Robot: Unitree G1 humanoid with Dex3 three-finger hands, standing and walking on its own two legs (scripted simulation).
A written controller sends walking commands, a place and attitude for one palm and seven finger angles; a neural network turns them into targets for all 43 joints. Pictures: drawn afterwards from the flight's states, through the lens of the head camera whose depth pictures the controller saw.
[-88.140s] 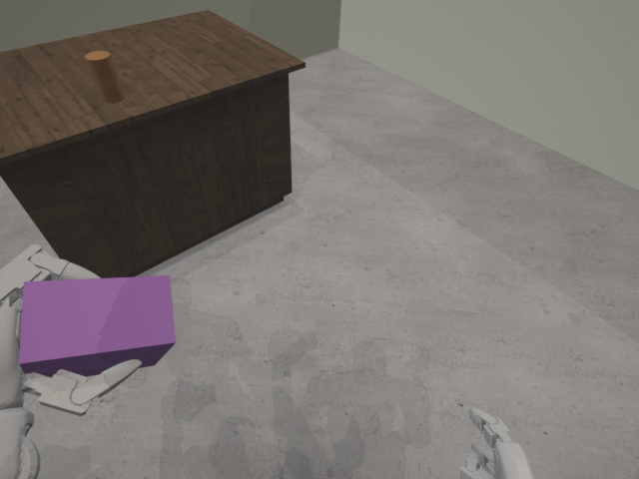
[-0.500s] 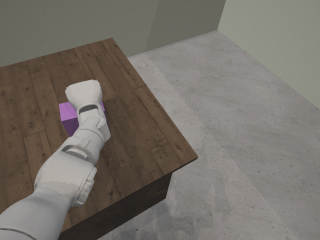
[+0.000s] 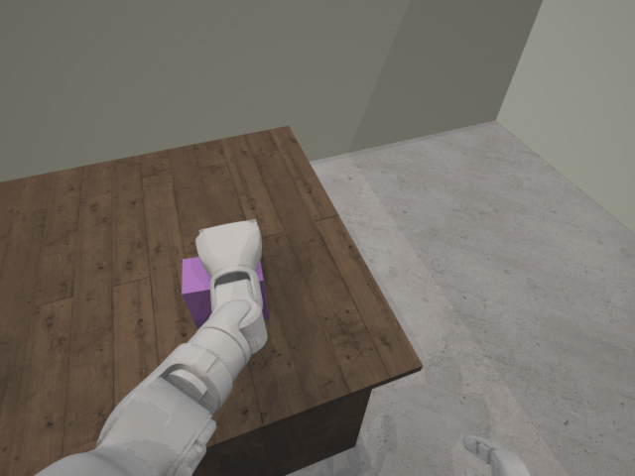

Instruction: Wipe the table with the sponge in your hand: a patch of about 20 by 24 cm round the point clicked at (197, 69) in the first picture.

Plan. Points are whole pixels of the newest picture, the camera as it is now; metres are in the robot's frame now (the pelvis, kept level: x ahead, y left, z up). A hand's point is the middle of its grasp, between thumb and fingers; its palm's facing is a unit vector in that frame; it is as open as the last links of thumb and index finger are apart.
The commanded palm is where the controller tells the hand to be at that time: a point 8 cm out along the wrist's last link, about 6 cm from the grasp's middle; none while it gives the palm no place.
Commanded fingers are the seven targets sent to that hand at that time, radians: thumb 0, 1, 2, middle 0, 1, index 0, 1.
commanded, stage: wipe back along the third lane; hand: left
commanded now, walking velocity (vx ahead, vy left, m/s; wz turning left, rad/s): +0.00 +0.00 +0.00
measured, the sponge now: (229, 296) +0.38 +0.18 -0.04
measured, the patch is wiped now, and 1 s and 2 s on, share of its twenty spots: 1.00 1.00 1.00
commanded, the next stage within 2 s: slide back across to the middle lane in 1.74 s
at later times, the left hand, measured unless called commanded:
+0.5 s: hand (246, 307) +0.33 +0.13 +0.02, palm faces -0.05 -0.04 -1.00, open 10.2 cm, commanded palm +0.29 +0.12 +0.05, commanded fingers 0.00 0.10 1.30 -1.20 -1.60 -1.20 -1.60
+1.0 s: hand (251, 324) +0.31 +0.12 +0.01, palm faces -0.04 -0.04 -1.00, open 10.2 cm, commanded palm +0.27 +0.10 +0.04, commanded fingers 0.00 0.10 1.30 -1.20 -1.60 -1.20 -1.60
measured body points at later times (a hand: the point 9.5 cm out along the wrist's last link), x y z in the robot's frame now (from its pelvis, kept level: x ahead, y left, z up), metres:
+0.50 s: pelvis -0.03 -0.02 +0.00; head -0.03 -0.04 +0.45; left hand +0.33 +0.13 +0.07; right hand +0.14 -0.25 -0.12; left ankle -0.02 +0.09 -0.73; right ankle -0.04 -0.11 -0.73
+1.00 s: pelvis -0.03 -0.03 +0.00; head -0.04 -0.05 +0.45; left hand +0.31 +0.12 +0.07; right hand +0.18 -0.25 -0.10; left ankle -0.02 +0.09 -0.73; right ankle -0.04 -0.11 -0.73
